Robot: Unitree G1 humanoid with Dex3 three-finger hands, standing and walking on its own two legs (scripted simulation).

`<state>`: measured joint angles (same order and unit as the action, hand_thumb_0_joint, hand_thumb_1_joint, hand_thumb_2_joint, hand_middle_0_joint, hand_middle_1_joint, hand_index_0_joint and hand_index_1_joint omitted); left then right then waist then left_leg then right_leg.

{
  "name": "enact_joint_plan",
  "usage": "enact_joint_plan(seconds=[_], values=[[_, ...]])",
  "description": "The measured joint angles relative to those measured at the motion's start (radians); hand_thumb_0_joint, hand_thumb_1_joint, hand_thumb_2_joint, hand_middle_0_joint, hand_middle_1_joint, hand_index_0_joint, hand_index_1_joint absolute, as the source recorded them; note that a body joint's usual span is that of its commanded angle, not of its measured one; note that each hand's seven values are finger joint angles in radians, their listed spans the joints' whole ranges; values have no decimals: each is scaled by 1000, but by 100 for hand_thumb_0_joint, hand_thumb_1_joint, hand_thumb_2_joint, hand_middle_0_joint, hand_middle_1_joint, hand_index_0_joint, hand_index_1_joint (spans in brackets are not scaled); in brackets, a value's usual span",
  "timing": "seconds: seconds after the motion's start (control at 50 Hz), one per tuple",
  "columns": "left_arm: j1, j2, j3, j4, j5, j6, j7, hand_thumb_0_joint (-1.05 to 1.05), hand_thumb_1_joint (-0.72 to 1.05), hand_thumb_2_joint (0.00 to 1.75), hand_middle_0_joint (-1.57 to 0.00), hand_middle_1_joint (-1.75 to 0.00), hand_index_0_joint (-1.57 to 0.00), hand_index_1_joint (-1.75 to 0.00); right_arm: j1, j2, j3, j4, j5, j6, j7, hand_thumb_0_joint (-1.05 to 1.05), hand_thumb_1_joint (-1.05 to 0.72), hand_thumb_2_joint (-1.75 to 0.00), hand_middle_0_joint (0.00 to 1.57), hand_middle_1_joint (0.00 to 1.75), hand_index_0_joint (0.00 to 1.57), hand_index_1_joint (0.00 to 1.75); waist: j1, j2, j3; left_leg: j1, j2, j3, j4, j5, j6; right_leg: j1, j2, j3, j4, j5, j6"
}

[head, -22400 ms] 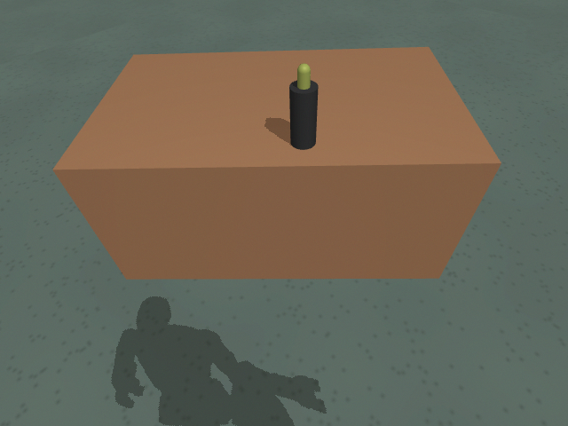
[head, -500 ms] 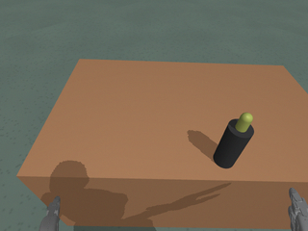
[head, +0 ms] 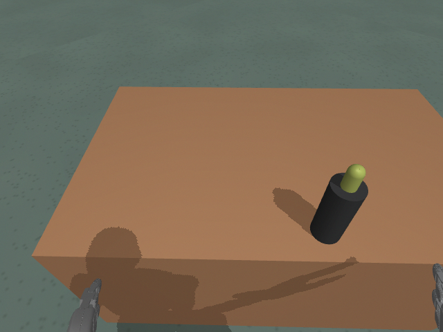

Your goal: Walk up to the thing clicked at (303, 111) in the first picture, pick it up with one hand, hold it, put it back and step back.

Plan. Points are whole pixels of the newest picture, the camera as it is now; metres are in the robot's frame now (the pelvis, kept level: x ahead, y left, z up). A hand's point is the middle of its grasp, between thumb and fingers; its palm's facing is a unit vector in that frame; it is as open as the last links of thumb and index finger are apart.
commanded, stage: home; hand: right
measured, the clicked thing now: (339, 203) +0.42 -0.24 -0.04
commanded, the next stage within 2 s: none
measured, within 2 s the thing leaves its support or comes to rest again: neither
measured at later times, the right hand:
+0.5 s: hand (334, 318) +0.20 -0.18 -0.09, palm faces +0.06 +0.98 -0.21, open 17.4 cm
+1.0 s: hand out of the picture +0.11 -0.25 -0.13, palm faces -0.06 +0.92 -0.40, open 17.4 cm
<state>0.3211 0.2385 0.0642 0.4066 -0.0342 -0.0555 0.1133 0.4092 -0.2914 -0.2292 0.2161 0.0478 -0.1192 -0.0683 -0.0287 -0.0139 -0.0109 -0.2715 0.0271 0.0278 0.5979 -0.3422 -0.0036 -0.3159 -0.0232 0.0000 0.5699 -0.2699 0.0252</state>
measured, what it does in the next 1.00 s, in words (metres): stands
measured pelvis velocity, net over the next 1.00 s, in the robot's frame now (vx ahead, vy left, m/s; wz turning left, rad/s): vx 0.02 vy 0.00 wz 0.03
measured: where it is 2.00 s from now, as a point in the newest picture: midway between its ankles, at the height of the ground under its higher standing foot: outside the picture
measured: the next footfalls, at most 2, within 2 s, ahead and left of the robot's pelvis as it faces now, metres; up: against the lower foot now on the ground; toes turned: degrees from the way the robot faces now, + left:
none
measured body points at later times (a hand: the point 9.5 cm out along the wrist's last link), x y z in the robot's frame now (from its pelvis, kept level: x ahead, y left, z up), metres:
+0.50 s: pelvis +0.01 -0.01 +0.01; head +0.04 -0.02 +0.45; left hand +0.18 +0.22 -0.07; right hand +0.19 -0.23 -0.08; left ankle -0.02 +0.12 -0.73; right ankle +0.02 -0.14 -0.73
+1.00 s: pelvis +0.02 +0.00 +0.01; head +0.02 +0.01 +0.46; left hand +0.10 +0.30 -0.12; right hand +0.12 -0.30 -0.10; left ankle -0.02 +0.12 -0.73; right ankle +0.02 -0.14 -0.73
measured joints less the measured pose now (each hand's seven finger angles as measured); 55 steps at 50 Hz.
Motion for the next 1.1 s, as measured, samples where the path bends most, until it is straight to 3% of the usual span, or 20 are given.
enact_joint_plan(seconds=[0.06, 0.14, 0.2, 0.26, 0.36, 0.44, 0.58, 0.7, 0.76, 0.8, 0.96, 1.1], values=[[-21, -25, -46, 31, 2, -7, -4, -1, -20, 33, -11, -15, -11, -15, -26, 27, 39, 41, -4, 8, 1, -1, 49, -9, 6, 7, 6, 7, 0, 17, 15, 2, -2, -2, -10, 6, -1, 0, -2, -2, -3, 1, -1], [-75, -77, -99, 93, 15, -10, -21, -1, 6, 47, -13, -18, -13, -18, -73, 74, 124, 96, -15, 16, 7, -2, 48, -9, 6, 7, 6, 7, 7, 24, 32, -11, -5, -4, -19, 14, -3, -18, -5, -4, 2, 1, -4], [-91, -96, -100, 109, 21, -6, -33, -1, 25, 56, -15, -20, -15, -21, -82, 110, 181, 136, -22, 33, 16, -1, 48, -10, 6, 7, 6, 7, 20, 17, 35, -12, -3, -6, -30, 19, -9, -23, -3, -7, 1, -1, -9], [-93, -87, -80, 113, 21, 3, -33, 0, 42, 65, -16, -23, -17, -23, -91, 133, 209, 189, -27, 56, 18, -1, 48, -10, 7, 7, 6, 7, 31, 14, 33, -4, -2, -11, -41, 21, -13, -17, -2, -11, -3, -5, -13], [-103, -57, -63, 121, 14, 21, -24, 0, 67, 77, -18, -26, -19, -26, -147, 125, 213, 278, -27, 87, 5, -1, 50, -8, 7, 6, 6, 6, 36, 25, 36, 12, -4, -14, -52, 21, -14, -2, -5, -15, -7, -10, -13], [-109, -55, -73, 124, 11, 21, -27, 0, 79, 83, -19, -28, -19, -28, -177, 102, 220, 287, -26, 91, -6, -1, 52, -7, 6, 6, 6, 6, 36, 33, 33, 31, -10, -13, -71, 26, -10, 15, -10, -15, -21, -9, -9], [-124, -57, -94, 170, 15, 39, -52, 1, 87, 88, -20, -29, -20, -29, -162, 109, 224, 261, -24, 95, -16, -1, 53, -6, 6, 6, 6, 6, 32, 6, 22, 63, -16, -14, -103, 33, -8, 44, -16, -16, -44, -7, -7], [-123, -40, -87, 222, 15, 72, -52, 1, 89, 89, -20, -30, -20, -30, -167, 123, 226, 301, -24, 108, -19, -1, 52, -7, 6, 6, 6, 6, 22, -1, 43, 58, -12, -12, -99, 31, -8, 44, -12, -14, -52, -1, -7], [-133, -11, -83, 283, 65, 62, -80, 1, 89, 89, -20, -30, -21, -30, -181, 85, 248, 382, -73, 93, 9, -1, 52, -7, 6, 6, 6, 6, 24, -2, 48, 52, -12, -13, -84, 24, -6, 41, -12, -15, -43, -5, -5], [-135, 13, -75, 324, 77, 60, -95, 1, 89, 89, -20, -30, -21, -30, -183, 53, 247, 445, -84, 95, 28, -1, 52, -7, 6, 6, 6, 6, 29, -4, 46, 55, -11, -15, -74, 17, -5, 47, -12, -17, -38, -10, -4], [-123, 103, -46, 480, 73, 60, -115, 1, 90, 89, -20, -30, -21, -30, -175, -44, 225, 646, -82, 100, 51, -1, 53, -6, 6, 6, 6, 6, 34, -10, 19, 107, -13, -20, -99, 21, -2, 106, -13, -23, -72, -3, -1], [-137, 132, -53, 584, 65, 67, -118, 1, 90, 90, -20, -30, -20, -30, -198, -74, 234, 755, -74, 103, 52, -1, 51, -7, 6, 6, 6, 6, 35, -11, 26, 154, -16, -22, -161, 59, -1, 155, -15, -27, -136, 34, 1]])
